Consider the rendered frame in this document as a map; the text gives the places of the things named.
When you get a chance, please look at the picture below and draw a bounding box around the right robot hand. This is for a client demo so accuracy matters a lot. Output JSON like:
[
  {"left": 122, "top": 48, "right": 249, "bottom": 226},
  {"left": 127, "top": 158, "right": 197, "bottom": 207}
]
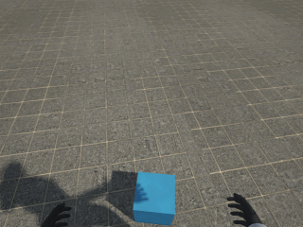
[{"left": 227, "top": 193, "right": 262, "bottom": 227}]

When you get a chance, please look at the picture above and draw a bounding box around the left robot hand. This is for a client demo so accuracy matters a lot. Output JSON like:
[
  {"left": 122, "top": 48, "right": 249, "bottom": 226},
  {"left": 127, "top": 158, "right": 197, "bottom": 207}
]
[{"left": 41, "top": 202, "right": 72, "bottom": 227}]

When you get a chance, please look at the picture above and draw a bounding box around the carton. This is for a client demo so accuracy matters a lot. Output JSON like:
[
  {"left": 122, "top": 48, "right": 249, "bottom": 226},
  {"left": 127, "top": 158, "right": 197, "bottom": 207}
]
[{"left": 133, "top": 171, "right": 175, "bottom": 226}]

